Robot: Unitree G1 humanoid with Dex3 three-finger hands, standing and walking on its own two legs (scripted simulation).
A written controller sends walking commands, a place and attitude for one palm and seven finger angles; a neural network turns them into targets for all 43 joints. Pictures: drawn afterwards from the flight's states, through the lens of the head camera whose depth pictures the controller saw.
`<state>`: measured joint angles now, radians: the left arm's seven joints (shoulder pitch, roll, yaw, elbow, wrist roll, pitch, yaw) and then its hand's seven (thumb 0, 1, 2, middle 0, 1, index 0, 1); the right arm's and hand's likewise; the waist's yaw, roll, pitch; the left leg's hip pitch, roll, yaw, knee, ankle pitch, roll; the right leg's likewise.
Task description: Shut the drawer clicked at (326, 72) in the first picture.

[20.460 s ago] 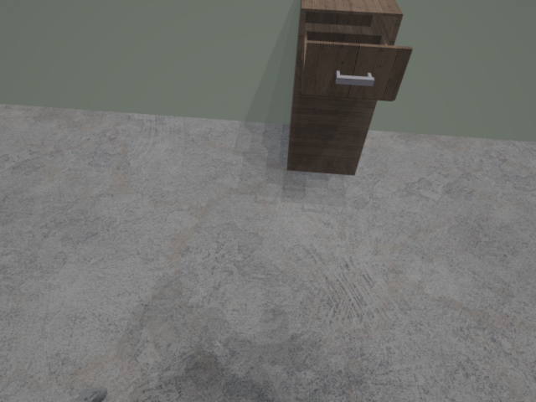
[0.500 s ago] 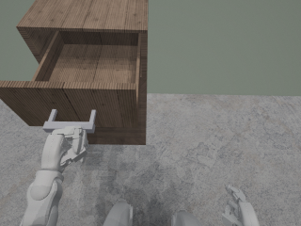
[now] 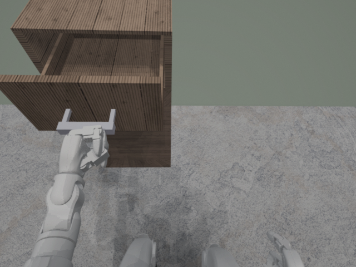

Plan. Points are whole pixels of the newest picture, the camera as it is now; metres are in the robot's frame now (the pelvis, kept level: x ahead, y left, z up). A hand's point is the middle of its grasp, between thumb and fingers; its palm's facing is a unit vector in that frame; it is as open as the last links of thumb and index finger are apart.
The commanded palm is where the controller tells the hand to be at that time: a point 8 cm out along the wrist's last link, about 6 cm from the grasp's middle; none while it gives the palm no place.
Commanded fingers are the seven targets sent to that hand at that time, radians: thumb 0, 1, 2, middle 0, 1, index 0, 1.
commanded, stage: push the drawer shut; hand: left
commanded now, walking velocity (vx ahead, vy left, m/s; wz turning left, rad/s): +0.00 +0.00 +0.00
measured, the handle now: (88, 120) +0.42 +0.22 +0.05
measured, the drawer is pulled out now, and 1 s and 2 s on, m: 0.17 0.04 0.00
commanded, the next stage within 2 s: pull the fist back off the drawer in 1.78 s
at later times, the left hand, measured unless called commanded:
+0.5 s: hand (111, 125) +0.42 +0.17 +0.05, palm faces +0.03 -1.00 -0.05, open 3.0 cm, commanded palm +0.40 +0.22 +0.05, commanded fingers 0.00 0.90 0.90 -1.40 -1.60 -1.40 -1.60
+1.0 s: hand (111, 105) +0.47 +0.18 +0.05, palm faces +0.03 -1.00 -0.04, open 2.9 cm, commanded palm +0.46 +0.23 +0.05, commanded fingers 0.00 0.90 0.90 -1.40 -1.60 -1.40 -1.60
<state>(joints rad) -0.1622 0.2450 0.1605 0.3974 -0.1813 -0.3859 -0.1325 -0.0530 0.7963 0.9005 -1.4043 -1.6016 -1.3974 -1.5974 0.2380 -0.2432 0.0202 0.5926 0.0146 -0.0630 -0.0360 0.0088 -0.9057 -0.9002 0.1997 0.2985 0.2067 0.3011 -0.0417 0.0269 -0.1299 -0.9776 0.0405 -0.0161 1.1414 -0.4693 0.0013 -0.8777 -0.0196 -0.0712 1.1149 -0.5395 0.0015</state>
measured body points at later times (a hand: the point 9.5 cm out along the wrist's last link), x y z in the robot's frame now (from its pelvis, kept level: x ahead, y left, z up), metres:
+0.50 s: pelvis +0.00 -0.01 +0.00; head +0.10 +0.00 +0.44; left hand +0.41 +0.22 +0.05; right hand +0.09 -0.27 -0.12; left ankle +0.04 +0.12 -0.65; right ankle +0.00 -0.12 -0.65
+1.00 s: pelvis -0.01 +0.00 -0.01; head +0.12 +0.01 +0.42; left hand +0.47 +0.23 +0.05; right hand +0.04 -0.27 -0.13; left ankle +0.04 +0.12 -0.65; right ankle +0.00 -0.12 -0.65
